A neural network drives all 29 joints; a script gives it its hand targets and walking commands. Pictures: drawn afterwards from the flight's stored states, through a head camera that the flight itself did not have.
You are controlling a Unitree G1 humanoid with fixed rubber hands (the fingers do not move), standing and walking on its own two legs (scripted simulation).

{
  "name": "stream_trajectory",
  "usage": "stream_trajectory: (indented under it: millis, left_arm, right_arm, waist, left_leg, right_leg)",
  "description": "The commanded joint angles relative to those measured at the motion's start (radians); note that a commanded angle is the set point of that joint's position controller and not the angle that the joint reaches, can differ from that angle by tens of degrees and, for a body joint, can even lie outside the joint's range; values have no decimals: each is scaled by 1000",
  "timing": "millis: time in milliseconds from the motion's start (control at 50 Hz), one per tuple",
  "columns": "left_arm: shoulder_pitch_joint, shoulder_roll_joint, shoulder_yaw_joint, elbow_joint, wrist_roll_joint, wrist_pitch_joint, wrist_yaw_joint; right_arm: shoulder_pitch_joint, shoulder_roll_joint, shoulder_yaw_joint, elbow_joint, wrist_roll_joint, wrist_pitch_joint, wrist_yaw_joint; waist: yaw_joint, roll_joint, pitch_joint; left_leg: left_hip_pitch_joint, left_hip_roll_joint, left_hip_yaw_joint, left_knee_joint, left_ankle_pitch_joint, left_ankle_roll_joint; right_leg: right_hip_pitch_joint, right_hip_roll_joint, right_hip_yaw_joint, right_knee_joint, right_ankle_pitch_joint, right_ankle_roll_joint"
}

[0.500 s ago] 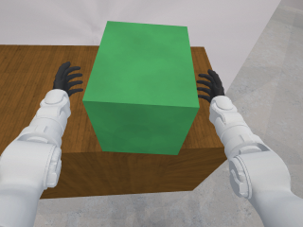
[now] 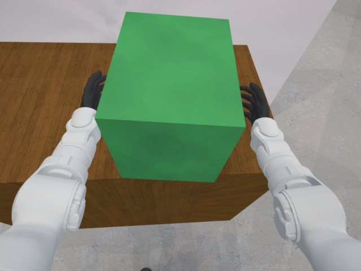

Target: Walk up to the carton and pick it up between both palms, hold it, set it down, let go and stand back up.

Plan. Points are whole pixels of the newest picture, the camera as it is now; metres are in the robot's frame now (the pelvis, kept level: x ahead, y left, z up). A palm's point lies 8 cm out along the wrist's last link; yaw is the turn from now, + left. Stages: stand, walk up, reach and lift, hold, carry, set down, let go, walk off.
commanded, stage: reach and lift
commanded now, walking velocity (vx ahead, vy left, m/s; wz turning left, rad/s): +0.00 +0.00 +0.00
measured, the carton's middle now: (172, 102) +0.50 +0.05 +0.04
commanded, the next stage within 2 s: none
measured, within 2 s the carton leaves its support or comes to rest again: leaves its support in 1.70 s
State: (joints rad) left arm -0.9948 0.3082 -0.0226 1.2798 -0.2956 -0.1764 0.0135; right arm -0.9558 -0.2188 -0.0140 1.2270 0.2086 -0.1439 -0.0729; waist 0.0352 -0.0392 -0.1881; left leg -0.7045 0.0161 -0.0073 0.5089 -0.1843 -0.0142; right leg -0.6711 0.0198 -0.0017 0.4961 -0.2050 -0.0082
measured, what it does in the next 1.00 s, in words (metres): stands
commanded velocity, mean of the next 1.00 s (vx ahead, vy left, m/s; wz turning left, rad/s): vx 0.00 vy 0.00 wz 0.00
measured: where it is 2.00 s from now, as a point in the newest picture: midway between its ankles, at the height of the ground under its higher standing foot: outside the picture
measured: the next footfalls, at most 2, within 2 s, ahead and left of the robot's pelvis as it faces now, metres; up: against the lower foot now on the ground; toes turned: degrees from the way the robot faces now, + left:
none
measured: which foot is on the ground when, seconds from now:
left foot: down 0.00-1.00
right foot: down 0.00-1.00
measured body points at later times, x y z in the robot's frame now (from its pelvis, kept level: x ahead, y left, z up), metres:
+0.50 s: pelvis +0.00 +0.00 +0.00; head +0.10 +0.02 +0.44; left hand +0.46 +0.22 +0.06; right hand +0.47 -0.12 +0.05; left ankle +0.01 +0.12 -0.73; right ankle +0.00 -0.11 -0.73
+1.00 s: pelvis +0.00 +0.00 +0.00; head +0.10 +0.02 +0.44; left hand +0.46 +0.22 +0.06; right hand +0.47 -0.12 +0.05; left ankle +0.01 +0.12 -0.73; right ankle +0.00 -0.11 -0.73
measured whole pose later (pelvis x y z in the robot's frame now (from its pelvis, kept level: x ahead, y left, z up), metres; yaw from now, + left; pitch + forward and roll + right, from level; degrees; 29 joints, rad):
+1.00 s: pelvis +0.00 +0.00 +0.00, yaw +0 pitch +22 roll -1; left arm -1.02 0.23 0.19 1.41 -0.12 -0.34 -0.01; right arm -0.93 -0.08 -0.27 1.20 -0.07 -0.21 -0.09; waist 0.04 -0.04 -0.19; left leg -0.70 0.02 -0.01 0.51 -0.18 -0.01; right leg -0.67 0.02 0.00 0.50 -0.20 -0.01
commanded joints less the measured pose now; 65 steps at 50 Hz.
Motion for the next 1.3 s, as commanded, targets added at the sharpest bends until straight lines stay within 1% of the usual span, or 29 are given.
stream_trajectory:
  millis: [0, 40, 80, 160, 180, 260, 340, 360, 380, 500, 520, 560, 580, 600, 640, 680, 760, 820, 860, 880, 900, 920, 940, 980, 1020, 1040, 1060, 1180, 1280]
  left_arm:
    - [-580, 85, 75, -212, 49, -99, 10]
    - [-571, 76, 88, -184, 65, -100, 14]
    - [-599, 56, 83, -218, 64, -112, 17]
    - [-612, 47, 108, -166, 92, -121, 20]
    - [-624, 39, 106, -166, 95, -125, 18]
    - [-635, 12, 113, -160, 106, -138, 12]
    - [-649, -21, 119, -185, 127, -149, 18]
    - [-644, -26, 128, -157, 137, -145, 17]
    - [-658, -32, 126, -171, 137, -144, 20]
    - [-669, -106, 142, -157, 179, -160, -1]
    - [-682, -122, 138, -159, 187, -163, -8]
    - [-660, -199, 152, -131, 218, -170, -31]
    - [-668, -256, 158, -131, 241, -174, -43]
    - [-664, -326, 166, -113, 271, -178, -64]
    - [-676, -500, 155, -82, 334, -184, -115]
    - [-671, -607, 146, -77, 362, -192, -140]
    - [-617, -649, 132, -20, 365, -204, -156]
    - [-631, -659, 124, 15, 354, -207, -155]
    - [-638, -671, 112, 12, 342, -211, -153]
    - [-646, -679, 95, 15, 331, -215, -153]
    - [-641, -681, 95, 21, 331, -214, -152]
    - [-654, -688, 90, 21, 328, -216, -149]
    - [-645, -700, 80, 19, 320, -218, -147]
    - [-655, -688, 77, 26, 315, -218, -148]
    - [-666, -702, 66, 19, 304, -221, -143]
    - [-657, -703, 61, 13, 302, -223, -142]
    - [-666, -714, 55, 10, 298, -225, -140]
    - [-679, -714, 51, 16, 292, -226, -137]
    - [-674, -737, 34, 9, 285, -232, -132]
  right_arm:
    - [-554, -72, -12, -303, 32, -65, 4]
    - [-548, -65, -25, -283, 16, -57, 2]
    - [-570, -42, -35, -315, 3, -63, 2]
    - [-585, 6, -50, -302, -25, -50, 2]
    - [-589, 10, -55, -303, -39, -49, 1]
    - [-593, 44, -92, -319, -85, -59, 0]
    - [-598, 59, -141, -326, -137, -78, -10]
    - [-602, 61, -145, -319, -152, -76, -13]
    - [-605, 58, -166, -314, -167, -75, -15]
    - [-601, 139, -203, -314, -236, -82, 7]
    - [-606, 167, -208, -317, -248, -84, 13]
    - [-607, 265, -208, -332, -289, -91, 34]
    - [-605, 316, -221, -327, -314, -97, 47]
    - [-610, 401, -221, -333, -352, -105, 64]
    - [-611, 609, -225, -334, -441, -122, 105]
    - [-601, 722, -221, -314, -492, -134, 127]
    - [-561, 765, -182, -281, -499, -144, 142]
    - [-566, 763, -181, -261, -497, -141, 149]
    - [-568, 763, -171, -256, -490, -139, 150]
    - [-581, 764, -166, -268, -486, -142, 150]
    - [-585, 770, -163, -268, -482, -141, 149]
    - [-580, 764, -160, -251, -479, -138, 150]
    - [-581, 771, -145, -259, -472, -139, 150]
    - [-594, 764, -146, -256, -466, -136, 149]
    - [-598, 764, -142, -251, -461, -136, 150]
    - [-595, 770, -130, -263, -451, -137, 150]
    - [-598, 773, -129, -259, -453, -139, 148]
    - [-596, 774, -114, -232, -435, -134, 144]
    - [-605, 779, -86, -252, -415, -145, 144]
  waist:
    - [32, 64, -977]
    - [29, 55, -940]
    - [21, 65, -975]
    - [28, 40, -935]
    - [19, 42, -928]
    - [-1, 34, -944]
    - [-19, 68, -964]
    - [-18, 63, -951]
    - [-30, 62, -940]
    - [-26, 65, -918]
    - [-31, 73, -908]
    - [-18, 49, -900]
    - [-20, 56, -904]
    - [-14, 48, -894]
    - [-21, 61, -872]
    - [-26, 68, -866]
    - [-21, 90, -824]
    - [-23, 100, -794]
    - [-23, 89, -802]
    - [-33, 103, -822]
    - [-23, 101, -811]
    - [-31, 103, -812]
    - [-19, 106, -820]
    - [-21, 104, -799]
    - [-26, 107, -824]
    - [-18, 113, -837]
    - [-27, 108, -843]
    - [-21, 118, -825]
    - [-17, 122, -842]
  left_leg:
    - [338, 0, 41, 107, 508, -38]
    - [332, 1, 43, 91, 479, -32]
    - [334, 1, 44, 92, 475, -34]
    - [273, -3, 52, 76, 408, -20]
    - [268, -4, 51, 66, 406, -18]
    - [268, -4, 53, 66, 396, -21]
    - [307, -2, 52, 76, 431, -36]
    - [309, -4, 55, 77, 431, -38]
    - [323, 1, 50, 72, 420, -41]
    - [341, -7, 66, 64, 399, -45]
    - [339, -9, 71, 60, 390, -44]
    - [341, -12, 78, 54, 400, -41]
    - [348, -12, 77, 49, 407, -41]
    - [351, -16, 86, 44, 402, -41]
    - [350, -25, 93, 19, 385, -39]
    - [371, -25, 92, 19, 417, -40]
    - [360, -23, 86, 17, 438, -33]
    - [375, -15, 81, 14, 416, -33]
    - [376, -10, 77, 15, 405, -30]
    - [381, -9, 75, 18, 402, -32]
    - [379, -9, 73, 18, 403, -31]
    - [392, -5, 70, 19, 408, -33]
    - [405, -5, 68, 22, 416, -35]
    - [392, -7, 68, 25, 403, -33]
    - [402, -4, 64, 27, 407, -36]
    - [400, -5, 64, 33, 418, -36]
    - [405, -5, 61, 35, 426, -39]
    - [407, -6, 58, 42, 423, -40]
    - [417, -5, 53, 53, 441, -41]
  right_leg:
    - [411, -7, -12, 42, 594, 58]
    - [403, -10, -13, 34, 569, 60]
    - [408, -12, -15, 35, 567, 59]
    - [442, -24, -4, 39, 542, 65]
    - [449, -27, -7, 42, 555, 69]
    - [460, -29, -17, 42, 554, 69]
    - [447, -23, -30, 41, 579, 63]
    - [436, -20, -28, 37, 570, 62]
    - [419, -17, -38, 29, 535, 57]
    - [414, -24, -45, 10, 479, 50]
    - [426, -28, -49, 7, 480, 50]
    - [458, -31, -50, 7, 504, 53]
    - [463, -30, -52, 8, 504, 50]
    - [493, -35, -53, 7, 523, 52]
    - [557, -44, -53, 5, 557, 50]
    - [589, -36, -59, 11, 617, 49]
    - [619, -29, -60, 24, 668, 51]
    - [573, -24, -64, 9, 591, 42]
    - [551, -21, -59, 8, 566, 38]
    - [536, -19, -60, 6, 555, 34]
    - [527, -16, -59, 4, 545, 33]
    - [513, -13, -59, 2, 529, 29]
    - [499, -10, -62, -2, 526, 26]
    - [495, -10, -60, -5, 499, 22]
    - [475, -6, -61, -6, 489, 21]
    - [481, -6, -57, -3, 496, 18]
    - [477, -3, -60, 0, 501, 17]
    - [445, -4, -54, -5, 460, 11]
    - [430, 1, -52, 1, 452, 7]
